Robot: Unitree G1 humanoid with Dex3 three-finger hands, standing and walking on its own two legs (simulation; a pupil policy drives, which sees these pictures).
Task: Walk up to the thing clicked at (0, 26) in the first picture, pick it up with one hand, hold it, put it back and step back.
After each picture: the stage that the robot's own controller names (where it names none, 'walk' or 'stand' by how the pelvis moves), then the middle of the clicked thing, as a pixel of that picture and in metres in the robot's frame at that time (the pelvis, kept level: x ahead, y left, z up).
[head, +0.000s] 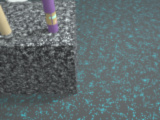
stand; out of the picture +0.93 +0.57 -0.05
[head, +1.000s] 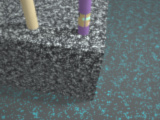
walk; (28, 9) +0.90 +0.32 -0.03
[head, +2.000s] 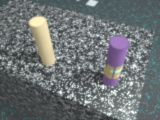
stand; (44, 43) +0.59 +0.21 -0.03
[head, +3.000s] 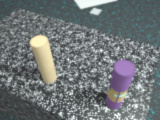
stand; (45, 61) +0.50 +0.20 -0.05
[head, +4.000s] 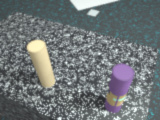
stand; (43, 66) +0.49 +0.20 -0.05
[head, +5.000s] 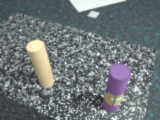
stand; (42, 66) +0.50 +0.21 -0.05
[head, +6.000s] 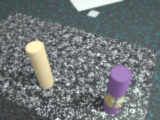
stand; (41, 67) +0.48 +0.21 -0.05
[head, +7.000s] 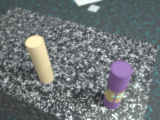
rise first; (41, 62) +0.50 +0.21 -0.05
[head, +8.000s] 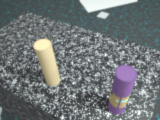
rise first; (48, 64) +0.49 +0.21 -0.05
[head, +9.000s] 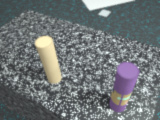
go down; (50, 62) +0.51 +0.19 -0.04
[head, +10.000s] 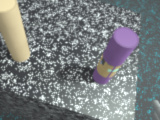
go down; (13, 34) +0.52 +0.20 +0.02
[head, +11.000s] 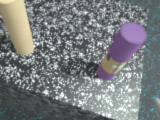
close in; (18, 26) +0.53 +0.19 +0.03
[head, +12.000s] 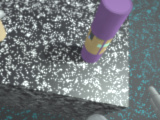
close; out of the picture +0.56 +0.22 +0.07
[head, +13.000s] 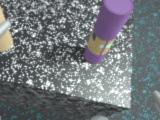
lift; out of the picture +0.53 +0.21 +0.07
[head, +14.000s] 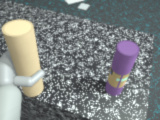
lift; (27, 63) +0.36 +0.19 +0.12
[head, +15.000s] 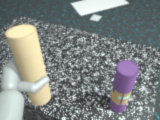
hold; (32, 69) +0.33 +0.17 +0.15
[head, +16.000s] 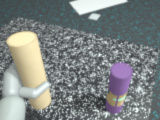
hold; (33, 75) +0.32 +0.17 +0.13
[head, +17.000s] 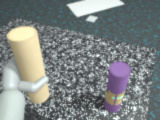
crouch; (32, 69) +0.34 +0.17 +0.14
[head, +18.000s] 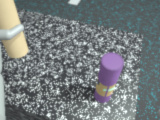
crouch; (6, 19) +0.49 +0.20 +0.18
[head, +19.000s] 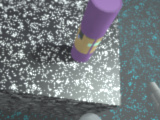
lower; out of the picture +0.58 +0.22 +0.08
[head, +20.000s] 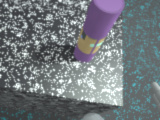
lower; out of the picture +0.57 +0.21 +0.07
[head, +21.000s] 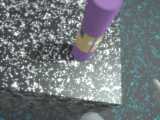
lower; out of the picture +0.57 +0.22 +0.08
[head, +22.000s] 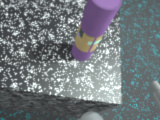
lower; out of the picture +0.57 +0.22 +0.08
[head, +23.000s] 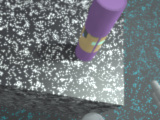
draw back; out of the picture +0.57 +0.21 +0.08
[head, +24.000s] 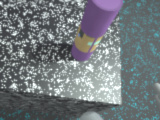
rise; out of the picture +0.58 +0.22 +0.08
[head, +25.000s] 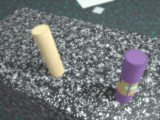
sink last; (49, 53) +0.53 +0.19 +0.00
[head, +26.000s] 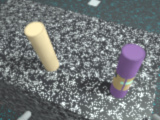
stand; (44, 50) +0.52 +0.19 +0.00
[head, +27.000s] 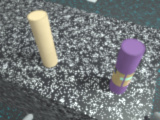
stand; (44, 41) +0.55 +0.19 +0.01
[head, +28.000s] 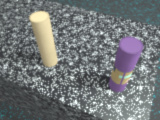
walk; (45, 42) +0.54 +0.19 +0.01
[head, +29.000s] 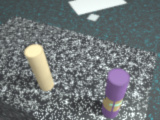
stand; (41, 70) +0.48 +0.21 -0.05
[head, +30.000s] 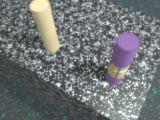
walk; (47, 29) +0.58 +0.19 -0.02
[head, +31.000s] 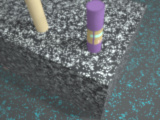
walk; (36, 10) +0.76 +0.26 -0.02
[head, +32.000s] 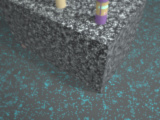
stand; out of the picture +1.07 +0.20 -0.03
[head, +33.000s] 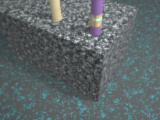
stand; (54, 3) +1.06 +0.22 -0.05
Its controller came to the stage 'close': yes
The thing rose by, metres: 0.21
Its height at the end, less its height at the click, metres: +0.00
